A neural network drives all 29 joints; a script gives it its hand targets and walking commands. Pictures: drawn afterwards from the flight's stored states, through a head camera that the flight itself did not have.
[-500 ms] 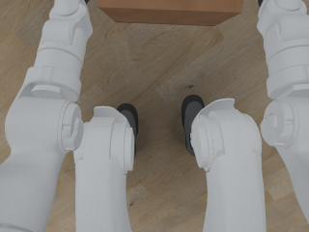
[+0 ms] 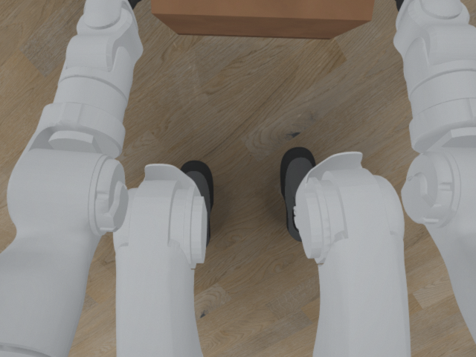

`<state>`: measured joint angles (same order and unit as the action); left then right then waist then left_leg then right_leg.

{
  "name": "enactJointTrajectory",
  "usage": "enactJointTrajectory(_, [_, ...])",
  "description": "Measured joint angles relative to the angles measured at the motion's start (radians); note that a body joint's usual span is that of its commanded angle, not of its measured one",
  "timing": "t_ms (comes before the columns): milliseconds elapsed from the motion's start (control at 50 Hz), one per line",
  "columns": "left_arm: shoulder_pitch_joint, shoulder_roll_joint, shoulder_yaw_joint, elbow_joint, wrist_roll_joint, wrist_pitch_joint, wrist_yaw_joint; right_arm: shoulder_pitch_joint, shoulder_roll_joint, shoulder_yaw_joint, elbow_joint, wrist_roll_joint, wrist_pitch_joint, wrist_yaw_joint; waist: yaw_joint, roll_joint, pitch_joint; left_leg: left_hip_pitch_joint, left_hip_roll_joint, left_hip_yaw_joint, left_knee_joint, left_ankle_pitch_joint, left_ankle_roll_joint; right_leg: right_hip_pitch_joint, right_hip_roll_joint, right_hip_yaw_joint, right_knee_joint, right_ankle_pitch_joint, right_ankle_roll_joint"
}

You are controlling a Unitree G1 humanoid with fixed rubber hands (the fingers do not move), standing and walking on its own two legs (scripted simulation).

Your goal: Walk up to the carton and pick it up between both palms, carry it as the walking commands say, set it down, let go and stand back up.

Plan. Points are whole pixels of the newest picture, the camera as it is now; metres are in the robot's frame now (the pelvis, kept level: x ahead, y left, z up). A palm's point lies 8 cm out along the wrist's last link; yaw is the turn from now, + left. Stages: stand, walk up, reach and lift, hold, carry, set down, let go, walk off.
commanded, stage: set down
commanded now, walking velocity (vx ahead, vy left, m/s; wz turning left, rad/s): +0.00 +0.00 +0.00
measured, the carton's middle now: out of the picture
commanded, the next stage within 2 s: none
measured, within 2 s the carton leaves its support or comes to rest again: neither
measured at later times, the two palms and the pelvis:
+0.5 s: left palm out of the picture +0.52 +0.15 -0.21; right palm out of the picture +0.51 -0.21 -0.20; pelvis +0.00 +0.00 -0.01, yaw +0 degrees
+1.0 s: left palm out of the picture +0.53 +0.15 -0.21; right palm out of the picture +0.51 -0.21 -0.21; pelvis +0.00 +0.00 -0.01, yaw +0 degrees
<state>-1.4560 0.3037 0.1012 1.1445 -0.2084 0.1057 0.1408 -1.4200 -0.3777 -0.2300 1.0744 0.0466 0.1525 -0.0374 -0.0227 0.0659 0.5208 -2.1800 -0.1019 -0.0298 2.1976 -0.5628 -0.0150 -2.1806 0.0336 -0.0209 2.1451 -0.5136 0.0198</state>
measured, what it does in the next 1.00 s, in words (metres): stands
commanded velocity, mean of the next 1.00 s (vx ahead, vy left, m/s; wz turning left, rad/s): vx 0.00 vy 0.00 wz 0.00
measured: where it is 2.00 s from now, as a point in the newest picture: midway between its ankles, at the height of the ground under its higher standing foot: (248, 215)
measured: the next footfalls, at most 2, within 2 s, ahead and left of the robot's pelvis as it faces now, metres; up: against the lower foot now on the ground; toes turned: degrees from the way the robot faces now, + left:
none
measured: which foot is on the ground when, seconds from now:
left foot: down 0.00-1.00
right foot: down 0.00-1.00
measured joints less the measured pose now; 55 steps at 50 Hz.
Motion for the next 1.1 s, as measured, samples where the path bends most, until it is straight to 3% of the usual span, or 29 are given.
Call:
enactJointTrajectory(600, [0.0, 0.004, 0.0, 0.025, 0.042, -0.023, -0.02, 0.001, 0.0, 0.0, 0.034, 0.0, -0.035, 0.01, -0.007, 0.001, -0.001, -0.003, 0.0, 0.003, 0.023, -0.009, 0.0, -0.002, -0.004, 0.0, 0.025, -0.011, 0.0])
enactJointTrajectory(940, [0.0, 0.008, 0.0, 0.034, -0.003, -0.079, -0.02, 0.0, 0.0, 0.0, 0.082, 0.0, -0.125, 0.016, -0.008, -0.002, 0.0, -0.003, 0.001, 0.005, 0.024, -0.01, 0.0, -0.003, -0.005, 0.0, 0.026, -0.011, 0.0])
enactJointTrajectory(1100, [0.0, 0.015, 0.0, 0.035, 0.02, -0.079, -0.019, 0.0, -0.003, 0.0, 0.087, 0.0, -0.131, 0.016, -0.006, -0.011, 0.0, -0.003, 0.006, 0.005, 0.024, -0.017, 0.0, -0.006, -0.003, 0.0, 0.026, -0.015, 0.0])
